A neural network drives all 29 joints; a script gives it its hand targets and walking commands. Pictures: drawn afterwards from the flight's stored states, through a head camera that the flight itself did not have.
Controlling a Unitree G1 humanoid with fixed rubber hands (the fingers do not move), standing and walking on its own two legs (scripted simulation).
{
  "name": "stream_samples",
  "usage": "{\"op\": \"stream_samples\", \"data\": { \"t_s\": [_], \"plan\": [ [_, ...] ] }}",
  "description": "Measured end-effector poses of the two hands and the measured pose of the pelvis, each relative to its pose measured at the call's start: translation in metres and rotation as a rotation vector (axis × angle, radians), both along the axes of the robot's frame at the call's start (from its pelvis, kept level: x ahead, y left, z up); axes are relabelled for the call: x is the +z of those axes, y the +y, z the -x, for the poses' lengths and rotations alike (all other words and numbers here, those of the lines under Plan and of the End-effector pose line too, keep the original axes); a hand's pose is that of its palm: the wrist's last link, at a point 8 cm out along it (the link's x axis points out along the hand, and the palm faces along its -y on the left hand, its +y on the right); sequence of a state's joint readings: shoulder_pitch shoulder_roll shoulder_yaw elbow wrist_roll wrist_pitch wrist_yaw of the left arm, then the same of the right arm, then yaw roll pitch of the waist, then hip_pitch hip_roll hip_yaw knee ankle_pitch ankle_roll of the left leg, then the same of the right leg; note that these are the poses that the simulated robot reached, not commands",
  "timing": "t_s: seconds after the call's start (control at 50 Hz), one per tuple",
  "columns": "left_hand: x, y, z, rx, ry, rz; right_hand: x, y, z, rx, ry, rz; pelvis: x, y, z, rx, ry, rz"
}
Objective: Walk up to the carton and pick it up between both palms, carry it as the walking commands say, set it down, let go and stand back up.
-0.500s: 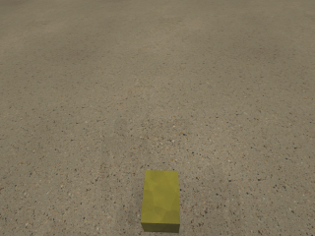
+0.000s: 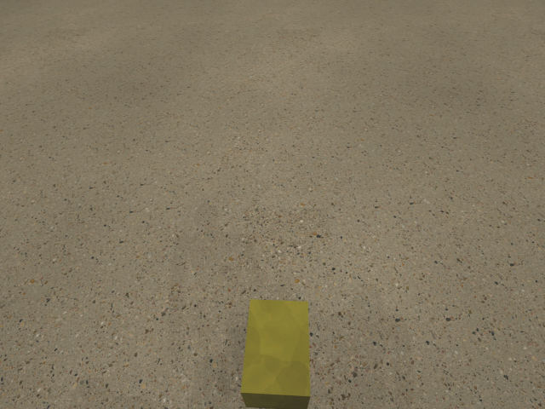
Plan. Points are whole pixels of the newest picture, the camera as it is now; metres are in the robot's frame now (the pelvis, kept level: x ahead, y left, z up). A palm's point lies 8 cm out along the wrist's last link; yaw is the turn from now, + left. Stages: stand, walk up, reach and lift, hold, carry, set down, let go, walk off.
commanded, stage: stand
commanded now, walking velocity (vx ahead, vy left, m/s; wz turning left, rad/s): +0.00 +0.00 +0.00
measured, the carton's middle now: (277, 353) +0.43 +0.03 -0.68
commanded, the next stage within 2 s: reach and lift in 0.16 s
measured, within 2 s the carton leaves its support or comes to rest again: neither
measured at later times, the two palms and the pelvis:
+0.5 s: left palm out of the picture +0.14 +0.24 -0.14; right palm out of the picture +0.12 -0.20 -0.14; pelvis -0.02 +0.02 -0.02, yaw -2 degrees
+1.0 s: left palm (159, 385) +0.21 +0.23 -0.17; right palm (400, 391) +0.20 -0.19 -0.17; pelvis -0.10 +0.04 -0.08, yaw -3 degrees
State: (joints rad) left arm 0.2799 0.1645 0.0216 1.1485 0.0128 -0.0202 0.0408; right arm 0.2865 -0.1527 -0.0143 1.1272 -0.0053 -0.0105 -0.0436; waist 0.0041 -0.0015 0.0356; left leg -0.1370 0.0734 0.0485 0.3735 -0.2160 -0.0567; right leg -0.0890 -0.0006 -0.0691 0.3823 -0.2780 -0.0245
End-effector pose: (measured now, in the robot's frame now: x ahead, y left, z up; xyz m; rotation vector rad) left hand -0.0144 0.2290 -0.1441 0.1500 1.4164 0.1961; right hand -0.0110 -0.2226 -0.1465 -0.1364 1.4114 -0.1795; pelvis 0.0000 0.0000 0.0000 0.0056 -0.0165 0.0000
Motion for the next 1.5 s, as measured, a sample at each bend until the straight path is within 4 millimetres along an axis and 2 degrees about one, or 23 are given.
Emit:
{"op": "stream_samples", "data": {
  "t_s": [0.16,0.18,0.22,0.3,0.32,0.36,0.4,0.48,0.56,0.68,0.82,1.04,1.26,1.5],
  "plan": [
    [0.000,0.004,-0.003,-0.006,-0.003,-0.005,0.000,0.002,-0.003,0.004,-0.006,0.001,0.000,0.002,-0.001,-0.001,0.002,0.000],
    [0.000,0.004,-0.008,-0.006,-0.018,0.001,0.000,0.002,-0.009,0.001,-0.025,-0.003,-0.002,0.003,-0.001,-0.005,0.037,-0.004],
    [-0.002,0.005,-0.043,-0.022,-0.095,0.003,-0.003,0.001,-0.041,-0.003,-0.096,-0.009,-0.009,0.005,0.005,-0.015,0.088,-0.004],
    [0.006,0.011,-0.138,-0.057,-0.206,0.005,0.005,-0.006,-0.131,0.073,-0.177,0.025,-0.023,0.010,0.020,-0.021,0.141,-0.009],
    [0.009,0.012,-0.154,-0.063,-0.196,0.006,0.009,-0.006,-0.147,0.082,-0.170,0.037,-0.024,0.011,0.022,-0.022,0.158,-0.009],
    [0.013,0.013,-0.172,-0.070,-0.158,0.012,0.013,-0.003,-0.163,0.087,-0.127,0.039,-0.025,0.013,0.023,-0.022,0.197,-0.008],
    [0.014,0.012,-0.175,-0.081,-0.121,0.018,0.014,0.005,-0.162,0.078,-0.082,0.017,-0.024,0.016,0.023,-0.023,0.231,-0.004],
    [0.010,0.008,-0.156,-0.088,-0.094,0.044,0.010,0.023,-0.141,0.061,-0.060,-0.027,-0.021,0.021,0.022,-0.034,0.263,0.003],
    [0.001,0.009,-0.144,-0.089,-0.132,0.053,-0.003,0.031,-0.123,0.051,-0.092,-0.049,-0.029,0.028,0.032,-0.041,0.291,0.006],
    [-0.013,0.008,-0.153,-0.100,-0.233,0.049,-0.014,0.027,-0.131,0.063,-0.205,-0.036,-0.048,0.036,0.057,-0.055,0.307,0.000],
    [-0.020,0.005,-0.171,-0.104,-0.299,0.050,-0.015,0.026,-0.162,0.079,-0.295,-0.021,-0.062,0.041,0.084,-0.060,0.283,-0.007],
    [-0.025,0.002,-0.237,-0.122,-0.398,0.036,-0.023,0.039,-0.227,0.078,-0.389,-0.017,-0.079,0.038,0.107,-0.053,0.317,-0.003],
    [-0.046,-0.006,-0.302,-0.120,-0.518,0.050,-0.043,0.054,-0.286,0.041,-0.513,-0.015,-0.092,0.037,0.101,-0.048,0.474,0.001],
    [-0.062,-0.001,-0.376,-0.122,-0.677,0.059,-0.056,0.058,-0.356,0.024,-0.680,-0.004,-0.104,0.038,0.087,-0.053,0.647,0.002]
  ]
}}
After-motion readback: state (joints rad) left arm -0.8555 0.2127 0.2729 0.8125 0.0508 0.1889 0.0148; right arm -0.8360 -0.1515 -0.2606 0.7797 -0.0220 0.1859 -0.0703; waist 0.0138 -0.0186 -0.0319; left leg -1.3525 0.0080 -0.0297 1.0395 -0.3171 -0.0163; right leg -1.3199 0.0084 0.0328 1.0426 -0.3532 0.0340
